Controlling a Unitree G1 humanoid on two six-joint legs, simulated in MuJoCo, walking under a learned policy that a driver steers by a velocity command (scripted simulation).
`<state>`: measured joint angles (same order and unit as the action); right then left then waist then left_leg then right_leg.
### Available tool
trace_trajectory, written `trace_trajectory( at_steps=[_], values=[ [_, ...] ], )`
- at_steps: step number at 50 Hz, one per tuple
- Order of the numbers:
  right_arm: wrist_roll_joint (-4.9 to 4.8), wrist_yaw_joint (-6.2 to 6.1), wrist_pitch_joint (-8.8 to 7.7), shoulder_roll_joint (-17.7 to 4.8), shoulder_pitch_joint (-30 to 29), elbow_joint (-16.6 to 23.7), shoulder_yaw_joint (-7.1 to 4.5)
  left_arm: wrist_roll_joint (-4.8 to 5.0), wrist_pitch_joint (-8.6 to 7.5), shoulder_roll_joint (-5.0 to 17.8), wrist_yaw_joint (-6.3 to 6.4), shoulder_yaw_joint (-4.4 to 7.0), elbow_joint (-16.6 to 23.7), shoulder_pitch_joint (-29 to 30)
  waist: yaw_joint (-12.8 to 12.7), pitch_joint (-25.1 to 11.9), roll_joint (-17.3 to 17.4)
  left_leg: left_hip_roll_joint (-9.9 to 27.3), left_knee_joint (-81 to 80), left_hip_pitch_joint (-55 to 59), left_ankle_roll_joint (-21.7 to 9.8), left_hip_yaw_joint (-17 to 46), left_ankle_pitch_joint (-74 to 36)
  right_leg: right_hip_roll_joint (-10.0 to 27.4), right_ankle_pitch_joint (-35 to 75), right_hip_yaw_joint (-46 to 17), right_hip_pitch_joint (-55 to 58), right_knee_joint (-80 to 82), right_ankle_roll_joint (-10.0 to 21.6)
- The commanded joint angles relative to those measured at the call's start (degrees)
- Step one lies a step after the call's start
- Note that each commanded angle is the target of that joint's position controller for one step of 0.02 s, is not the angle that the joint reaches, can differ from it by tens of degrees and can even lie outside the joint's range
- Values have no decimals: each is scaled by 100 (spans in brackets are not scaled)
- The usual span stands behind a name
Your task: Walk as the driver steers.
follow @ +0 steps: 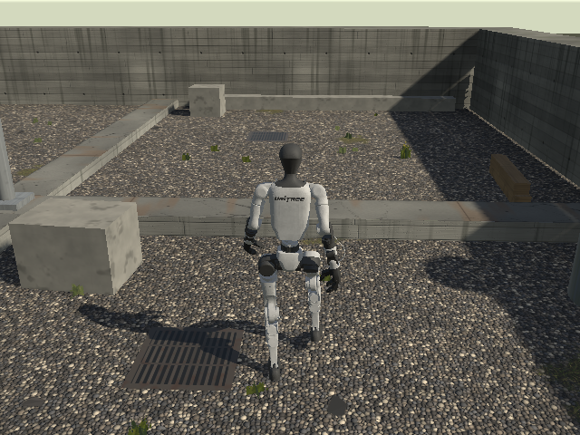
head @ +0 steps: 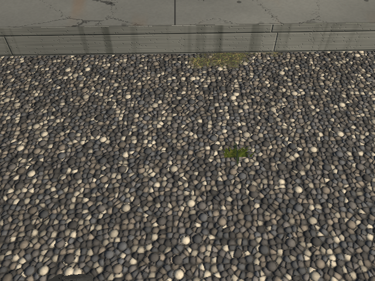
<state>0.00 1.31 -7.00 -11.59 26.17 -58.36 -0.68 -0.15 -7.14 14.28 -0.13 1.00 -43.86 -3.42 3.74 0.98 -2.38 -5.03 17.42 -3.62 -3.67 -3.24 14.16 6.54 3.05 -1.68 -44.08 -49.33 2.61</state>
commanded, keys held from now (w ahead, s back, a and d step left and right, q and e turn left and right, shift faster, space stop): shift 1.00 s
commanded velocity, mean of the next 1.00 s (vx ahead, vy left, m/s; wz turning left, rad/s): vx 0.11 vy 0.00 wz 0.00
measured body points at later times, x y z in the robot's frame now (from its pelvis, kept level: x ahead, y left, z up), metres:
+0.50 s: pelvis +0.20 -0.02 -0.01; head +0.20 -0.01 +0.44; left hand +0.30 +0.23 -0.15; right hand +0.27 -0.27 -0.15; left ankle +0.22 +0.12 -0.74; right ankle +0.30 -0.10 -0.74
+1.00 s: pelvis +0.25 +0.01 -0.01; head +0.27 +0.01 +0.44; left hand +0.32 +0.25 -0.15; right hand +0.27 -0.22 -0.16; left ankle +0.22 +0.12 -0.74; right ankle +0.30 -0.10 -0.74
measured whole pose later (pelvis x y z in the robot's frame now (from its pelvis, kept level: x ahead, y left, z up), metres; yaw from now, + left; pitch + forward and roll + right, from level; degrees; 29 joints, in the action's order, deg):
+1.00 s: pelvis +0.25 +0.01 -0.01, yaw +0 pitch -1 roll +0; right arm 0.1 -2.0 -1.6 -9.8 15.7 -61.0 -1.0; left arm 0.1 -0.2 11.0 1.9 1.9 -58.7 -10.7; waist 0.1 1.7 0.0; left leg -0.2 29.7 -10.1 -0.5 -0.5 19.1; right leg -0.7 -11.4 0.2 -17.3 -29.2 0.9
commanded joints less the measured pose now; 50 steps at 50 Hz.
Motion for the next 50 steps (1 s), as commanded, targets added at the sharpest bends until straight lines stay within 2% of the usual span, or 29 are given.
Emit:
trace_trajectory(
  at_steps=[1, 3, 4, 5, 6, 7, 8, 9, 10, 11, 12, 13, 14, 16, 17, 19, 22, 23, 24, 25, 26, 27, 28, 29, 31, 33, 34, 40, 50],
  values=[
    [-122, -164, -111, -1038, -253, 382, -141, -13, -44, -13, -111, -59, 249, 179, -193, 217, 431, 1120, -669, -1326, -646, 362, -3196, -451, 1468, 361, 1907, 1568, -76],
    [-117, -240, 18, -1068, -202, 293, -158, -19, -22, 272, -169, 15, 368, 343, -207, 201, 625, 1352, -338, -474, -504, 523, -3017, -509, 1414, 174, 1746, 2135, 45],
    [-75, -263, 92, -1069, -213, 271, -170, -53, -22, 437, -191, 76, 324, 171, -306, 71, 665, 1429, -38, -132, -429, 585, -3174, -571, 1251, 126, 1861, 2196, 121],
    [-31, -273, 169, -1101, -306, 289, -190, -82, -34, 595, -202, 149, 187, -252, -507, -165, 702, 1443, 425, 137, -350, 621, -3625, -684, 1015, 129, 2197, 2162, 201],
    [0, -270, 252, -1069, -478, 339, -187, -106, -58, 737, -204, 241, -82, -1019, -880, -507, 620, 1271, 1264, 254, -215, 537, -3990, -797, 987, 193, 2852, 2240, 298],
    [58, -255, 299, -999, -442, 432, -163, -141, -73, 983, -186, 315, -274, -1608, -1062, -960, 207, 850, 2551, -10, 16, 303, -3268, -421, 2892, 4, 3745, 2194, 408],
    [150, -179, 288, -307, 641, 290, 32, -343, -34, 1152, -172, 264, -270, -1821, -610, -1855, -1133, 190, 4855, -1650, 316, 243, 160, 1054, 5285, -1500, 5697, 1614, 1372],
    [2, -68, 252, -41, 1535, -1, 147, -300, 4, 730, -216, 137, -305, -1863, -389, -2872, -1606, -90, 5962, -2314, 425, 1051, 2420, 1740, 5091, -3029, 6396, 1989, 2085],
    [-55, -35, 283, -621, 1145, 10, 12, -157, 89, 537, -235, 106, -193, -1522, -476, -2600, -710, 248, 6213, -2402, 451, 1282, 2245, 1487, 3726, -2812, 5702, 2283, 1879],
    [-87, -80, 359, -791, 344, 229, -58, -46, 156, 465, -206, 87, -82, -913, -424, -1814, -95, 491, 6026, -2645, 514, 1043, 1862, 1276, 2246, -2373, 4798, 2555, 1626],
    [-54, -170, 449, -832, -262, 357, -116, -30, 195, 345, -178, 23, -43, -524, -369, -1152, 357, 675, 5614, -2639, 561, 903, 1572, 1029, 1360, -1979, 3786, 2917, 1402],
    [-27, -248, 557, -796, -453, 437, -149, -94, 209, 365, -148, 18, -51, -316, -233, -876, 222, 854, 5118, -2313, 561, 879, 1259, 845, 762, -1702, 3041, 3161, 1232],
    [-5, -294, 651, -633, -403, 427, -127, -167, 243, 412, -141, 39, -89, -208, -117, -752, -9, 887, 4538, -1872, 565, 762, 1114, 587, 427, -1376, 2513, 3349, 1073],
    [16, -385, 720, -393, -308, 354, -89, -263, 262, 438, -108, 66, -181, -252, -55, -760, -296, 770, 3645, -1360, 588, 558, 1170, 339, 460, -917, 2147, 3451, 1034],
    [30, -419, 737, -356, -361, 344, -79, -253, 264, 439, -77, 75, -235, -353, -95, -858, -330, 760, 3271, -1275, 586, 551, 1149, 353, 263, -894, 2236, 3454, 1072],
    [31, -442, 788, -460, -509, 329, -111, -161, 308, 525, -13, 111, -293, -443, -172, -976, -355, 765, 2706, -1057, 540, 531, 666, 395, -1097, -991, 2256, 3599, 1050],
    [90, -401, 826, -506, -620, 265, -157, -25, 438, 577, 79, 132, -332, -316, -69, -596, -416, 623, 1841, -561, 358, 294, -80, 247, -3219, -987, 1666, 3801, 711],
    [147, -387, 824, -484, -628, 242, -157, -10, 464, 477, 98, 108, -393, -410, -59, -428, -380, 625, 1597, -489, 253, 274, -65, 146, -3643, -949, 1532, 3801, 512],
    [203, -380, 807, -504, -627, 249, -145, -6, 479, 365, 104, 81, -472, -546, -66, -237, -231, 811, 1170, -530, 115, 463, -70, 17, -3847, -864, 1491, 3693, 279],
    [189, -391, 783, -763, -708, 270, -185, 5, 498, 384, 117, 112, -517, -708, -246, 43, 128, 1059, 767, -963, -49, 741, 536, -261, -3622, -596, 1610, 3400, 89],
    [117, -385, 736, -879, -804, 182, -229, 18, 514, 366, 157, 142, -540, -807, -415, 215, 739, 1039, 443, -1827, -139, 868, 1530, -590, -2971, -140, 2224, 3069, -31],
    [104, -383, 659, -688, -959, 178, -185, -15, 519, 316, 185, 139, -587, -810, -468, 224, 988, 1039, 104, -2268, -94, 933, 1877, -631, -2378, -46, 2812, 2738, -76],
    [108, -381, 587, -595, -1122, 173, -164, -31, 527, 252, 197, 142, -632, -860, -561, 180, 1148, 1058, -58, -2426, 6, 966, 1832, -648, -1932, 17, 3165, 2549, -61],
    [93, -375, 527, -584, -1245, 184, -167, -65, 542, 226, 210, 147, -711, -935, -616, 152, 1141, 1034, -69, -2445, 96, 943, 1658, -638, -1688, 44, 3337, 2478, -39],
    [45, -377, 451, -550, -1172, 138, -170, -96, 563, 251, 197, 165, -818, -999, -572, 142, 818, 975, 93, -2238, 158, 862, 1312, -577, -1587, -8, 3307, 2518, 26],
    [18, -387, 436, -539, -948, 59, -172, -54, 564, 283, 183, 179, -876, -919, -443, 180, 436, 883, 283, -1946, 149, 740, 892, -526, -1671, -76, 3090, 2606, 97],
    [16, -390, 432, -546, -872, 23, -174, -40, 556, 248, 176, 175, -896, -870, -406, 146, 371, 865, 373, -1794, 136, 706, 682, -523, -1594, -81, 3045, 2605, 103],
    [6, -364, 440, -483, -661, -97, -151, -2, 561, 205, 170, 173, -1089, -893, -340, -189, 231, 795, 624, -1402, 133, 573, -287, -498, -514, -62, 3362, 2352, 106],
    [9, -349, 524, -346, -621, -210, -124, 35, 679, 209, 233, 197, -1359, -864, -360, -70, 279, 705, 640, -1237, 165, 467, -698, -479, -209, -75, 3465, 2241, 96]
  ],
)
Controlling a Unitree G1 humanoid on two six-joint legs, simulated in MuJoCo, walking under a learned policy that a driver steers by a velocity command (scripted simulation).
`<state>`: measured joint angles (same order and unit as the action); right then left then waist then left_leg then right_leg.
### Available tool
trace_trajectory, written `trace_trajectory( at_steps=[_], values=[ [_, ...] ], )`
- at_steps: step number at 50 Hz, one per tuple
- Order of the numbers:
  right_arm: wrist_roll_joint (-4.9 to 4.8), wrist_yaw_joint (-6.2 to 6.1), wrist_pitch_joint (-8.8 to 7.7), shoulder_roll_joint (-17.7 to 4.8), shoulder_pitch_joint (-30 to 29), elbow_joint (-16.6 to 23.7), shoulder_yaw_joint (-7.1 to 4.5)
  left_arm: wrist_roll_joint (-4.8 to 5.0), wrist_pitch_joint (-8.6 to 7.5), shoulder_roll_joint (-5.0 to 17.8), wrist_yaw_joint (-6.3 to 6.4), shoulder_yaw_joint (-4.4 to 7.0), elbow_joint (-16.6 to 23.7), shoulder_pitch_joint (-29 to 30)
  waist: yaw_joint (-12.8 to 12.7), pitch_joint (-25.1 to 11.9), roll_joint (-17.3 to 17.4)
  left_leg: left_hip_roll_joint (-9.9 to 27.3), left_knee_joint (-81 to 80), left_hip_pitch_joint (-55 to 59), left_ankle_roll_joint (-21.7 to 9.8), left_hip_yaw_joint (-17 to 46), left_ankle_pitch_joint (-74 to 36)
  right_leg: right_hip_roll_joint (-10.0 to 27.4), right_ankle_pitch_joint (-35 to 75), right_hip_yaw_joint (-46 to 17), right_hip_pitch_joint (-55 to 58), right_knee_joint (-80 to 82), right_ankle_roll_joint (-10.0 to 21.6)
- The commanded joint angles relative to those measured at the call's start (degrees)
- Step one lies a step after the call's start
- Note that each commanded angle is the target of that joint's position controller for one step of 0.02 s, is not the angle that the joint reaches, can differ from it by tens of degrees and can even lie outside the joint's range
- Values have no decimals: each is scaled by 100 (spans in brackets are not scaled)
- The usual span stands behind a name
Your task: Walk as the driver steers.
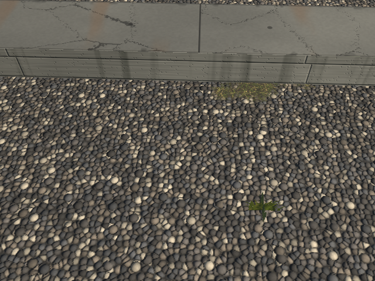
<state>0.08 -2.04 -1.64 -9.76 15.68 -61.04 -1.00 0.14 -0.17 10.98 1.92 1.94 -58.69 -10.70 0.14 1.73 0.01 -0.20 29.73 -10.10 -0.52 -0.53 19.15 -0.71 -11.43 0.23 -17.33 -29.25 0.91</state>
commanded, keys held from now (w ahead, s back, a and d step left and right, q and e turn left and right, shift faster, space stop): shift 0.16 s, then w+shift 0.82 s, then w+e+shift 0.02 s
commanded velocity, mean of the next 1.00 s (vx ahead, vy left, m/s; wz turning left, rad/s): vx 0.61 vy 0.00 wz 0.00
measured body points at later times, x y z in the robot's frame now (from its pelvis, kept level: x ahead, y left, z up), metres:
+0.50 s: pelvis +0.10 -0.06 -0.01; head +0.11 -0.07 +0.44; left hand +0.24 +0.21 -0.12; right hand +0.04 -0.31 -0.16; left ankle -0.04 +0.11 -0.73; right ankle +0.14 -0.18 -0.73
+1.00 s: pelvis +0.45 -0.08 -0.04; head +0.49 -0.09 +0.41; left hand +0.33 +0.16 -0.17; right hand +0.72 -0.28 -0.10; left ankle +0.66 +0.02 -0.73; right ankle +0.15 -0.18 -0.72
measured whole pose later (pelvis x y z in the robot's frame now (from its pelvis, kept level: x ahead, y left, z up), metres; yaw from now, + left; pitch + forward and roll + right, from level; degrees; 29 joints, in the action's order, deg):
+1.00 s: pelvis +0.45 -0.08 -0.04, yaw -1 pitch +3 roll +1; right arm -2.9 4.3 -6.5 -12.3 -5.0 -40.5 -1.3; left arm -1.3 -4.7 10.9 1.0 0.7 -61.4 -32.3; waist -3.2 1.2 -0.1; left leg -0.6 30.7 -37.5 -7.7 -5.9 -1.0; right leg 2.1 -28.8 3.9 19.3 -10.8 0.2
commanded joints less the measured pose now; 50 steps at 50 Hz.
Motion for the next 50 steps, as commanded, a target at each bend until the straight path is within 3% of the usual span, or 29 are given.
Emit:
trace_trajectory(
  at_steps=[1, 8, 9, 10, 11, 13, 14, 15, 17, 19, 21, 23, 24, 25, 26, 27, 28, 29, 30, 31, 33, 35, 37, 40, 44, 46, 48, 49, 50],
  values=[
    [2, -16, -8, -520, 429, 48, -91, 7, -9, 536, 32, 105, 102, -121, -3, -127, 46, 217, -604, -583, -148, 191, -1189, 247, 1227, -268, 796, 237, 261],
    [8, -29, 5, -477, 438, -21, -91, 8, 30, 501, 51, 123, -47, -18, -16, -25, 52, 193, -706, -572, -137, 168, -1009, 243, 1056, -272, 827, 298, 225],
    [-22, -37, 23, -501, 687, -141, -119, 27, 41, 455, 48, 128, -180, -215, 13, -269, 134, 132, -798, -456, -252, 134, 322, 36, -396, -48, 864, 162, 253],
    [-89, -42, 35, -709, 770, -131, -194, 95, 34, 572, 36, 186, -201, -251, 43, -6, 290, 248, -925, -586, -490, 396, 1917, -115, -2092, 77, 426, -41, 289],
    [-151, -49, -10, -890, 1013, -103, -254, 134, -39, 666, 12, 214, -48, 78, 233, 415, 385, 653, -1316, -531, -797, 1020, 3164, -64, -2853, -18, -444, -281, 315],
    [-220, -60, -244, -1421, 1036, -58, -444, 271, -342, 366, -115, 116, 452, 1045, 437, 1125, 1225, 2219, -2544, 101, -1539, 3077, 3335, 205, -1143, 128, -1993, -1557, 305],
    [-120, -50, -352, -1245, 1034, -17, -422, 242, -447, 551, -166, 175, 515, 1207, 462, 1127, 918, 2427, -2611, 508, -1596, 3285, 2719, 466, -1155, -166, -2652, -2197, 350],
    [-76, -18, -436, -1047, 964, 41, -377, 238, -517, 573, -198, 208, 506, 1106, 347, 977, 683, 2350, -2485, 946, -1496, 3100, 2280, 615, -1100, -268, -3115, -2666, 381],
    [-163, 60, -469, -921, 724, 202, -352, 237, -620, 535, -255, 205, 477, 895, 191, 708, 571, 1980, -2359, 1064, -1138, 2240, 1502, 794, -789, -230, -2912, -2121, 358],
    [-167, 86, -429, -1003, 661, 303, -374, 197, -661, 412, -293, 191, 461, 973, 210, 512, 723, 1454, -2333, 423, -900, 1375, 972, 535, -506, 233, -1696, -1306, 202],
    [-197, 105, -407, -1192, 657, 366, -418, 210, -627, 354, -342, 165, 392, 769, 91, 523, 846, 1321, -2224, -322, -944, 968, 1043, 316, -385, 625, -640, -894, 74],
    [-235, 119, -420, -1253, 635, 409, -427, 231, -568, 459, -324, 216, 236, 208, -225, 506, 742, 1290, -1821, -914, -958, 779, 907, 119, -306, 862, 415, -627, 78],
    [-198, 128, -435, -1236, 519, 457, -405, 245, -549, 639, -281, 315, 64, -439, -580, 289, 687, 1192, -1226, -1188, -898, 613, 94, -53, -362, 966, 1206, -576, 145],
    [-122, 144, -448, -1113, 262, 552, -351, 273, -563, 973, -236, 487, -237, -1601, -1189, -232, 371, 940, 347, -1714, -731, 262, -1277, 27, -474, 672, 2503, -475, 327],
    [40, 157, -488, -568, -212, 867, -197, 166, -573, 1653, -193, 632, -449, -2804, -1670, -768, -1251, 467, 3468, -2934, -370, -250, -957, 1341, -2144, -1425, 3387, 198, 766],
    [-205, 148, -655, -91, -24, 1156, -128, -18, -728, 1432, -320, 428, -368, -2654, -1104, -1090, -2325, -339, 5057, -4277, -474, 628, 849, 2255, -3904, -4823, 3535, 1833, 1410],
    [-466, 201, -770, -457, -315, 1338, -165, 4, -804, 974, -392, 250, -184, -1753, -765, -402, -1332, 186, 5677, -5094, -740, 921, 298, 2487, -4202, -4737, 2999, 1970, 1336],
    [-444, 254, -797, -554, -581, 1458, -138, 7, -829, 668, -446, 131, -65, -1344, -622, -181, -830, 454, 5722, -5277, -886, 797, -207, 2326, -3530, -3903, 2603, 1756, 1215],
    [-291, 256, -755, -535, -481, 1432, -128, -1, -801, 664, -489, 77, -11, -1002, -349, -78, -341, 783, 5429, -4989, -849, 661, -707, 2075, -2764, -3080, 2047, 1732, 1114],
    [-149, 243, -679, -553, -409, 1433, -161, -45, -763, 626, -507, 39, 50, -703, -120, 41, -307, 986, 5033, -4627, -784, 615, -1043, 1795, -2274, -2462, 1410, 1782, 974],
    [-164, 293, -452, -511, -129, 1347, -158, -90, -718, 488, -460, -40, 41, -659, 137, 249, -485, 1121, 4755, -4241, -594, 513, -1332, 1459, -1810, -1693, 636, 2018, 905],
    [-119, 253, -354, -605, -420, 1447, -175, -59, -738, 582, -373, -48, -27, -935, 108, 504, -291, 1073, 4263, -4458, -380, 379, -1767, 1328, -1148, -1270, 484, 2294, 1000],
    [-83, 241, -397, -673, -1177, 1716, -183, -42, -747, 606, -254, -63, -59, -1239, -91, 704, -126, 970, 3178, -4508, -237, 167, -2283, 1215, -322, -837, 499, 2544, 999],
    [-159, 362, -495, -526, -1958, 1977, -138, 4, -755, 606, -127, -92, -96, -1754, -313, 746, -121, 748, 1848, -4009, -244, -173, -3143, 1135, 483, -333, 846, 2912, 906],
    [-245, 602, -582, -467, -2657, 2279, -104, 64, -652, 654, -74, -78, -93, -2154, -377, 916, -138, 468, 425, -3716, -401, -298, -3185, 1268, 1289, 127, 2000, 2917, 794],
    [-272, 701, -619, -540, -2807, 2432, -120, 27, -601, 832, -74, -24, -34, -2185, -266, 760, -424, 158, 75, -3223, -525, -521, -2742, 1389, 3088, 263, 2530, 2485, 752],
    [-320, 676, -579, -851, -2506, 2528, -232, -148, -532, 1091, -64, 68, -47, -2248, 108, 247, -983, -282, 232, -2525, -693, -787, -1942, 1577, 6083, 273, 3186, 1505, 703],
    [-353, 617, -521, -1151, -1702, 2377, -358, -242, -453, 1205, -55, 114, -61, -2194, 580, -244, -1323, -436, 356, -1670, -841, -790, -1520, 1661, 7244, 260, 3295, 457, 678],
    [-367, 510, -447, -1446, -221, 1979, -505, -261, -381, 1240, -64, 120, 20, -1870, 1345, -922, -1396, -318, 280, 229, -1014, -554, -1524, 1565, 7404, 303, 2443, -1222, 563]
  ],
)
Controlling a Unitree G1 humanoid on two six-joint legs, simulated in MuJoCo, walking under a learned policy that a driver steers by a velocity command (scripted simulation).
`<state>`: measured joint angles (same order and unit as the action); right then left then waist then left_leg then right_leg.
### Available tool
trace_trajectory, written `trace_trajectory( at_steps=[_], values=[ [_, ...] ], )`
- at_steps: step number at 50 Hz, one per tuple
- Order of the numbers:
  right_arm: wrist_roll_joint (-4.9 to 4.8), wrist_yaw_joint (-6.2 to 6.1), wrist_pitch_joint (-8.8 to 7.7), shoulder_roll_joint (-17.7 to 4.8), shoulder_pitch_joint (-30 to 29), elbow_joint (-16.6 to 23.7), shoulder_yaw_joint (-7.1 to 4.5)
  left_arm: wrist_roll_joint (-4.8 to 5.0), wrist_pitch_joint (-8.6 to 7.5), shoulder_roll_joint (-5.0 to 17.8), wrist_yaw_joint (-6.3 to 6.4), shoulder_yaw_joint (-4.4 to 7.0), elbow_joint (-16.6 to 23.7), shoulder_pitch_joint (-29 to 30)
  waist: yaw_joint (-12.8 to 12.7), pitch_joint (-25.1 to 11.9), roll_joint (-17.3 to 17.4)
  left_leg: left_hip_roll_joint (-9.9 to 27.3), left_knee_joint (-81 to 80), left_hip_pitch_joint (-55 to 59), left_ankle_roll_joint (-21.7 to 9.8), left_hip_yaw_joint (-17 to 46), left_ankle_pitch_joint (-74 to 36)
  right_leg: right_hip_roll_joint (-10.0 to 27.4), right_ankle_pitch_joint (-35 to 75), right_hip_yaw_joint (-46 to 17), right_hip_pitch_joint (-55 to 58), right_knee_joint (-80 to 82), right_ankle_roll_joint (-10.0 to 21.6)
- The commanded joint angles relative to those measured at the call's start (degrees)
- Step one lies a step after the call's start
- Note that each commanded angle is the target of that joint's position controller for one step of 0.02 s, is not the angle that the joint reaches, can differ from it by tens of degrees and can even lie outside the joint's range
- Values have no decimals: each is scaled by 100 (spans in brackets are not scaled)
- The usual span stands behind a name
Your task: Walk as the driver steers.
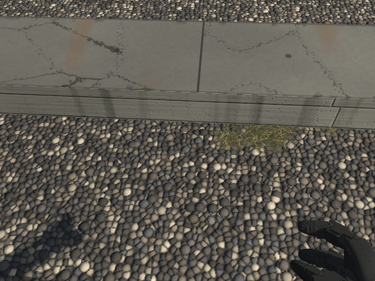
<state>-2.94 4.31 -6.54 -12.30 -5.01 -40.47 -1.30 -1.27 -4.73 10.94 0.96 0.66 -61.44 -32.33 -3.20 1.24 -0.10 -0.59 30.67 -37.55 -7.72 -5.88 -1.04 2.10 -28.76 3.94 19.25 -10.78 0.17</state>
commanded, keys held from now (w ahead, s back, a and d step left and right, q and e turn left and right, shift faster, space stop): w+e+shift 0.38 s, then e+shift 0.12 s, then q+shift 0.50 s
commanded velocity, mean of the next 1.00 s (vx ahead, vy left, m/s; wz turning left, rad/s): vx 0.59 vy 0.00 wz -0.20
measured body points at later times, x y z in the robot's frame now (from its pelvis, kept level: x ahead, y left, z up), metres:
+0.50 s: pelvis +0.45 -0.04 +0.00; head +0.46 -0.06 +0.45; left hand +0.69 +0.14 -0.08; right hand +0.39 -0.30 -0.14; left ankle +0.22 +0.11 -0.66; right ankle +0.62 -0.15 -0.69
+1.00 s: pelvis +0.68 -0.09 +0.04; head +0.72 -0.09 +0.49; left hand +0.91 +0.14 -0.05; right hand +0.73 -0.37 -0.08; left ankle +0.79 +0.03 -0.66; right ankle +0.62 -0.15 -0.69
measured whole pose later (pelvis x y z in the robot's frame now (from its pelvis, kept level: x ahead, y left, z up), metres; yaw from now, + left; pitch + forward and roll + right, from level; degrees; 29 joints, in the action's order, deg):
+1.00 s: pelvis +0.68 -0.09 +0.04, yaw -10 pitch +2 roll -2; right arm -1.1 1.3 -0.5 -15.0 12.2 -45.2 -3.8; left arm -1.0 0.3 14.9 3.0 2.5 -43.6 -2.8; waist 1.4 2.7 1.7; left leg 5.9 44.9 -32.2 2.7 -3.3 9.7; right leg -0.9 -16.4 14.7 -7.6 -21.8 3.8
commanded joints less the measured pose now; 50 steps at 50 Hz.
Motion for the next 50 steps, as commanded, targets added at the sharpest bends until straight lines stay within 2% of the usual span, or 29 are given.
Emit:
trace_trajectory(
  at_steps=[1, 2, 3, 4, 5, 6, 7, 9, 11, 14, 16, 19, 21, 22, 23, 24, 25, 26, 27, 28, 29, 30, 33, 35, 37, 40, 43, 45, 50],
  values=[
    [50, -275, 122, -1673, 3172, -413, -568, -154, 30, 813, 3, 112, 564, 404, 1922, -1970, -654, 1072, 822, 5586, -425, 1792, 1826, 895, 6585, -316, -3379, -5166, 634],
    [180, -200, 5, -1709, 3325, -511, -583, 182, -202, -247, -153, -131, 551, -479, 1113, -3278, 1724, 2471, -667, 7374, -1371, 5212, 4922, -403, 760, -1087, -5446, -7350, 416],
    [276, -211, -18, -1082, 3290, -689, -457, 504, -400, 668, -145, 108, 707, 270, 1406, -2775, 1358, 2200, -1611, 6840, -868, 5491, 5137, -120, 721, -1611, -5926, -7639, 717],
    [349, -230, -69, -809, 2934, -704, -386, 696, -410, 926, -105, 201, 1042, 1135, 1327, -1639, 1000, 2091, -1552, 5923, -549, 4288, 4094, 97, 917, -1364, -6289, -7740, 739],
    [384, -188, -144, -721, 2548, -804, -354, 613, -383, 738, -67, 160, 1198, 1476, 1023, -1022, -47, 1966, -1714, 4761, -414, 3486, 3024, 362, 1162, -1303, -6115, -7428, 724],
    [436, -167, -223, -480, 2163, -869, -296, 483, -287, 680, -40, 226, 1202, 1491, 669, -684, -172, 1801, -1771, 3843, -306, 2810, 2449, 649, 1483, -1300, -5793, -7069, 709],
    [490, -161, -236, -348, 1919, -945, -260, 455, -136, 509, -77, 235, 1152, 1116, 349, -478, 80, 1683, -1855, 3135, -226, 2275, 2194, 854, 1639, -1353, -5372, -6944, 676],
    [343, -148, -189, -285, 1620, -1054, -246, 508, 111, 296, -93, 255, 1159, 964, 105, 3, 359, 1517, -2143, 2401, -54, 1325, 1841, 1040, 1520, -1232, -5332, -6708, 623],
    [338, -176, -191, -417, 1578, -1109, -268, 461, 266, 315, -58, 265, 1348, 1341, 87, 450, 339, 1431, -2371, 2030, 91, 617, 1321, 1111, 1877, -1136, -5765, -6542, 543],
    [432, -317, -190, -542, 1665, -1079, -274, 359, 270, 453, -85, 285, 1638, 1950, 130, 801, 229, 1058, -2542, 1991, 200, -246, 580, 946, 2991, -922, -6176, -5584, 446],
    [459, -434, -180, -700, 1960, -1071, -282, 317, 225, 508, -157, 287, 1757, 2259, 270, 797, -34, 1059, -2596, 2505, 252, -586, 248, 814, 3643, -623, -6410, -5027, 446],
    [412, -558, -110, -1011, 2341, -1059, -328, 307, 85, 519, -387, 235, 2109, 3054, 512, 1015, -239, 1229, -2436, 3437, 445, -968, -805, 624, 4021, -76, -6609, -3812, 589],
    [418, -690, 48, -1318, 2343, -909, -375, 264, -21, 701, -565, 311, 2265, 3154, 392, 789, -107, 1180, -1617, 3827, 683, -1215, -3709, -8, 4002, 718, -5770, -3071, 697],
    [400, -774, 150, -1511, 2373, -830, -417, 305, -30, 838, -614, 396, 2232, 2759, 180, 427, 182, 1231, -891, 4005, 754, -1213, -5167, -369, 3755, 994, -5153, -3069, 709],
    [368, -811, 242, -1692, 2203, -727, -456, 335, 12, 1076, -624, 523, 2088, 1859, -302, -122, 541, 1345, 181, 3920, 722, -1122, -6165, -629, 3389, 997, -4097, -3182, 796],
    [310, -749, 251, -1750, 1860, -592, -477, 326, 122, 1587, -548, 755, 1838, 589, -965, -766, 732, 1393, 1603, 3437, 662, -906, -6138, -704, 3248, 635, -2519, -3180, 1023],
    [143, -579, 164, -1456, 1660, -542, -441, 344, 229, 1793, -339, 883, 1632, -79, -1216, -867, 172, 834, 3505, 2666, 913, -886, -3168, -472, 3978, -26, -1389, -2289, 1220],
    [353, -416, -49, -165, 2049, -220, -106, 59, 252, 2001, -251, 800, 1704, 540, -187, -634, -2322, -375, 6099, 508, 1122, -335, 3844, 443, 7026, -1880, -393, -2658, 1708],
    [169, -346, -234, -395, 2983, -168, -12, -316, 91, 1848, -280, 679, 2082, 792, 128, -2788, -1578, -434, 7094, 28, 893, 1293, 3856, 1793, 5968, -4448, 584, -1871, 2805],
    [56, -371, -247, -998, 2524, -296, -149, -186, 63, 1527, -339, 659, 2223, 946, -202, -2845, -228, -108, 6648, 305, 679, 1492, 3223, 1762, 4891, -4386, 38, -1216, 2543],
    [-3, -430, -169, -954, 2305, -270, -170, 55, 4, 1378, -373, 591, 2103, 1337, 133, -1716, 551, 178, 5922, 146, 668, 1254, 2804, 1653, 4056, -3802, -1161, -919, 2243],
    [52, -527, -38, -941, 2136, -360, -176, 129, -57, 1151, -362, 484, 2140, 1859, 318, -1082, 949, 486, 5608, 361, 731, 1197, 2547, 1654, 4196, -3305, -2274, -820, 2003],
    [87, -629, 374, -963, 2442, -579, -280, -68, -210, 975, -331, 380, 1944, 2194, 632, -577, 415, 850, 4531, 1454, 848, 1360, 2348, 1194, 5103, -1744, -4029, -536, 1608],
    [132, -655, 427, -841, 2295, -583, -287, -104, -260, 999, -237, 369, 1784, 2141, 572, -573, 75, 765, 3976, 1297, 965, 1318, 1988, 1038, 5846, -938, -3905, -440, 1541],
    [148, -654, 443, -881, 2058, -502, -324, -62, -167, 1131, -84, 410, 1789, 2240, 518, -646, -141, 783, 3559, 706, 1093, 1208, 1480, 1009, 5997, -472, -3311, -419, 1440],
    [167, -590, 477, -893, 1747, -400, -357, -18, 43, 1098, 96, 393, 1899, 2510, 395, -666, -313, 865, 2815, 266, 1251, 932, 846, 943, 5314, 54, -2696, -366, 1269],
    [176, -512, 504, -813, 1434, -235, -356, -39, 222, 1117, 179, 383, 1916, 2591, 206, -529, -442, 843, 2152, 150, 1285, 658, 566, 1018, 4842, 362, -2350, -385, 1231],
    [190, -441, 510, -789, 1305, -114, -358, -45, 341, 1184, 212, 394, 1926, 2614, 131, -479, -441, 793, 1829, 76, 1231, 478, 639, 1190, 4790, 448, -2084, -508, 1231],
    [172, -195, 495, -748, 1361, 143, -364, 80, 586, 1329, 257, 438, 2045, 2810, 182, -414, -604, 548, 1171, 166, 872, 40, 1398, 1603, 5392, 542, -1597, -1187, 1066]
  ],
)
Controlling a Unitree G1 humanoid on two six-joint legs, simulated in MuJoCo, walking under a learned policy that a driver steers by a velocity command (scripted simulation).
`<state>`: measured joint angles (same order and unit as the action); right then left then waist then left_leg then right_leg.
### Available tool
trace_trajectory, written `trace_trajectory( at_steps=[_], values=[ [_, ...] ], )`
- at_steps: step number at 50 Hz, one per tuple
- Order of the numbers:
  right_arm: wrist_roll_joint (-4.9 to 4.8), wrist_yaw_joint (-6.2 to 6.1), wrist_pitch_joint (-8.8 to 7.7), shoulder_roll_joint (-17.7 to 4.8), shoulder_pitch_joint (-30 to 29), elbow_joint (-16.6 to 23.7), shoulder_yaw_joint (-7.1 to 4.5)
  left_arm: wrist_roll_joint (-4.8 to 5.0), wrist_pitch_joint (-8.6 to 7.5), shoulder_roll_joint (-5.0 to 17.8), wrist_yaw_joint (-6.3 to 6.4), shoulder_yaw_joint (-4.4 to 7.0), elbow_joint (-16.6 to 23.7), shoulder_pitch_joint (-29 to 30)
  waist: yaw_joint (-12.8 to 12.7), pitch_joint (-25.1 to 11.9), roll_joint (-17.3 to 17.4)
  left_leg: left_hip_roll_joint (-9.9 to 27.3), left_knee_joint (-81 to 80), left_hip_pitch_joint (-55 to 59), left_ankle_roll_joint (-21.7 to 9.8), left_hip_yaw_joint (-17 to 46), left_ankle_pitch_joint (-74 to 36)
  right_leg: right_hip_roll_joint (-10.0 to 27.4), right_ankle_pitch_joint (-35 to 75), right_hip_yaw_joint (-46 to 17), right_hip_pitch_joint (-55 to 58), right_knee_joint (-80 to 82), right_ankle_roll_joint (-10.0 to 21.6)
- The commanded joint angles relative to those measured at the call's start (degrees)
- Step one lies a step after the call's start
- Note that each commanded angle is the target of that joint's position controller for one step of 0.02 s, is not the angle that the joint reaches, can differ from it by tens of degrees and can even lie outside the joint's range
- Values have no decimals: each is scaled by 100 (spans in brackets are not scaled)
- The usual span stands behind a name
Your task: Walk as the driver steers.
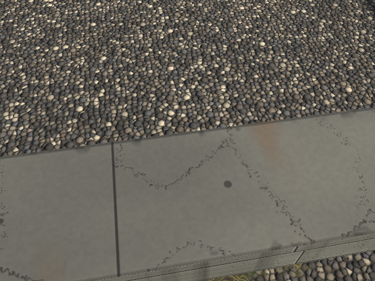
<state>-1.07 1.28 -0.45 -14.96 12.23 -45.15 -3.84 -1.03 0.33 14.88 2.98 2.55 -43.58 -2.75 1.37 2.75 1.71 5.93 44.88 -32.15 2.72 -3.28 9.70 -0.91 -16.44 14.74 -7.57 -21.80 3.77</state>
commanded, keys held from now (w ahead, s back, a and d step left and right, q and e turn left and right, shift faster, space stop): q+shift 0.26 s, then shift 0.74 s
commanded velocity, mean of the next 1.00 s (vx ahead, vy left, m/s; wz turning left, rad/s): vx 0.02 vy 0.00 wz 0.43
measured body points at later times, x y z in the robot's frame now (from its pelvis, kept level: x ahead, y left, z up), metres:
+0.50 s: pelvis +0.10 +0.01 +0.00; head +0.12 +0.03 +0.44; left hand +0.14 +0.33 -0.11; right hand +0.40 -0.16 -0.06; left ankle +0.08 +0.12 -0.74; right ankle +0.18 -0.11 -0.72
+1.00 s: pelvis +0.11 +0.01 +0.00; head +0.11 +0.02 +0.45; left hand +0.13 +0.29 -0.12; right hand +0.33 -0.16 -0.11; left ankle +0.02 +0.11 -0.74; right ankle +0.18 -0.10 -0.74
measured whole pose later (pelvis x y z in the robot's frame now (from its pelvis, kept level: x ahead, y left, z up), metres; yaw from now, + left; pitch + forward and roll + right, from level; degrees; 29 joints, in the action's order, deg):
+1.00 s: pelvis +0.11 +0.01 +0.00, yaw +25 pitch +0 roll +0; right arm 1.3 -0.8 0.2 -12.2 13.0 -40.5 -2.4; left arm -1.2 -2.0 11.7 0.5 1.9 -42.9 -11.0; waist -0.9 -0.2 -0.3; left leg 0.0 30.5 -11.7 0.9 3.6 19.4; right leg 0.5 -14.6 -0.9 -16.1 -30.2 -1.1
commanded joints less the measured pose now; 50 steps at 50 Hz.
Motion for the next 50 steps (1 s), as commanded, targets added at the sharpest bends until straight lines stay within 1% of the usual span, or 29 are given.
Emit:
trace_trajectory(
  at_steps=[1, 3, 4, 5, 6, 7, 8, 9, 10, 13, 16, 22, 24, 26, 27, 28, 29, 30, 31, 33, 36, 38, 40, 42, 43, 44, 45, 46, 50],
  values=[
    [-29, 143, -121, -512, -219, 622, -130, 93, 97, 969, 67, 265, 291, -74, -181, -610, -815, -219, -481, -163, -297, -309, 446, 1929, 4483, -507, 1097, -367, 617],
    [-20, 131, -214, -726, 619, 467, -256, 182, 120, 942, 100, 269, 341, 123, 312, -906, -642, -644, -1593, 1019, -685, -458, -314, 1597, 5000, -182, 747, -1644, 206],
    [56, 20, -270, -1193, 1159, 400, -445, 144, 75, 916, 71, 264, 404, 39, 575, -1123, 15, -396, -1983, 2260, -1047, 429, -2417, 1148, 3702, -183, -312, -2919, -216],
    [167, -88, -287, -2001, 1173, 436, -629, -175, -15, 349, -19, 114, 750, 53, 79, -1417, 1713, 905, -1607, 3730, -1857, 2575, -5914, 115, -1506, -298, -2391, -4549, -685],
    [343, -73, -336, -1789, 1157, 654, -554, -145, -151, 461, -124, 78, 785, 146, 193, -2426, 1275, 1457, -1861, 4566, -2684, 3976, -5539, -466, -2421, -1762, -3250, -5726, -747],
    [278, -54, -341, -1703, 727, 828, -550, 53, -249, 701, -209, 138, 750, 266, 209, -2334, 534, 1338, -2001, 4485, -2508, 3481, -4807, -199, -1981, -2261, -3492, -5738, -594],
    [76, -112, -300, -1457, 248, 937, -513, 95, -286, 728, -209, 162, 718, 360, 43, -1791, 115, 1011, -2046, 3962, -2202, 2961, -4084, -40, -1497, -2265, -3589, -5379, -578],
    [-84, -179, -200, -1227, -81, 1046, -441, 36, -271, 732, -150, 180, 656, 397, -94, -1381, -164, 805, -2165, 3387, -1948, 2704, -3462, 76, -1164, -2217, -3550, -4951, -619],
    [-120, -255, -114, -1095, -267, 1139, -388, 11, -228, 751, -119, 198, 678, 413, -216, -1226, -85, 654, -2274, 2884, -1812, 2581, -3041, 95, -966, -2210, -3243, -4563, -646],
    [10, -370, 45, -1197, -284, 1338, -449, 62, -187, 492, -109, 131, 627, 311, -242, -1226, 248, 286, -2263, 2513, -1584, 2406, -3048, -225, -591, -2037, -2775, -3457, -791],
    [50, -461, 148, -1202, -259, 1416, -436, 83, -135, 451, -87, 103, 477, 77, -165, -1493, 480, 251, -2047, 2376, -1423, 2189, -2993, -208, -107, -1948, -2368, -2894, -915],
    [190, -393, 229, -1005, -401, 1535, -255, 74, -124, 589, -117, 153, 570, 42, 36, -1239, 887, 277, -1896, 1983, -1351, 2501, -2040, -26, -126, -1815, -1887, -2198, -804],
    [187, -366, 229, -961, -463, 1563, -198, 78, -201, 612, -158, 170, 604, -33, 43, -1158, 944, 272, -1769, 2042, -1342, 2687, -1894, 2, -139, -1750, -1671, -1652, -671],
    [131, -353, 213, -857, -566, 1576, -130, 29, -307, 564, -223, 182, 558, -316, -172, -1000, 842, -9, -1627, 1752, -1108, 2628, -1223, 55, 942, -1663, -882, -391, -450],
    [195, -345, 186, -663, -391, 1574, -71, -88, -345, 742, -236, 215, 598, -403, -100, -977, 411, -305, -1288, 1415, -847, 2452, -323, 594, 1613, -2207, -391, -112, -245],
    [287, -319, 149, -500, -14, 1561, -23, -196, -339, 1095, -226, 265, 698, -408, 221, -913, -797, -1027, -342, 826, -517, 1725, 1521, 1613, 3058, -3284, -56, 39, 299],
    [246, -309, 93, -775, -306, 1715, -107, -276, -357, 872, -235, 217, 589, -541, 88, -830, -1624, -1115, 406, 574, -206, 1348, 2496, 2322, 3267, -4202, -477, 321, 1264],
    [166, -324, 82, -1111, -531, 1690, -215, -209, -393, 789, -237, 211, 630, -552, -101, -794, -1353, -923, 1216, 476, -66, 1385, 2609, 2295, 3031, -4222, -529, 349, 1424],
    [117, -332, 106, -1131, -612, 1629, -258, -125, -399, 826, -211, 241, 607, -567, -146, -805, -1090, -926, 1673, 326, 20, 1371, 2453, 2026, 2903, -3846, -386, 260, 1236],
    [127, -335, 200, -792, -482, 1473, -202, 17, -366, 803, -168, 233, 620, -430, -74, -795, -795, -827, 1831, 333, 188, 1376, 2154, 1655, 2894, -3201, -308, 112, 898],
    [129, -286, 189, -176, -532, 1376, 18, -2, -230, 571, -142, 178, 608, -393, -99, -885, -999, -678, 310, 950, 258, 727, 1937, 1076, 2958, -2389, -280, 0, 617],
    [71, -285, 184, -198, -607, 1305, 12, -4, -177, 585, -150, 190, 557, -668, -278, -989, -1296, -685, -632, 1288, 241, 535, 1645, 1079, 2871, -2427, -16, -66, 693],
    [63, -284, 186, -261, -350, 1125, -24, 65, -166, 536, -172, 166, 555, -691, -153, -962, -1311, -721, -2055, 1846, 80, 393, 558, 1056, 2451, -2467, -47, -143, 600],
    [179, -295, 179, -465, -294, 1101, -44, 64, -255, 413, -220, 111, 489, -966, -205, -944, -982, -399, -2490, 2621, -207, 809, -309, 995, 1531, -2534, -550, -91, 174],
    [248, -320, 178, -735, -196, 1120, -88, -54, -340, 325, -286, 77, 526, -1015, -341, -1049, -383, 7, -2045, 2981, -417, 1137, -1217, 757, 1021, -2237, -931, -321, -55],
    [251, -265, 155, -672, -226, 946, -100, -72, -383, 239, -303, 67, 502, -1072, -489, -987, 389, -30, -1951, 2318, -659, 1154, -299, 360, 336, -1767, -628, -242, -318],
    [240, -207, 102, -372, -337, 1030, -39, -101, -388, 383, -291, 90, 486, -728, -280, -689, 184, -177, -2089, 1927, -631, 1109, 254, 301, 412, -1717, -511, -416, -466],
    [275, -200, 51, -264, -290, 958, 0, -65, -373, 354, -277, 102, 501, -589, -250, -581, 156, -214, -2153, 1722, -539, 1082, 518, 297, 515, -1705, -452, -471, -467],
    [225, -227, -106, -272, -68, 823, 29, 2, -288, 270, -197, 115, 430, -680, -264, -312, 192, -317, -2073, 1491, -397, 993, 245, 309, 776, -1732, -434, -587, -388]
  ],
)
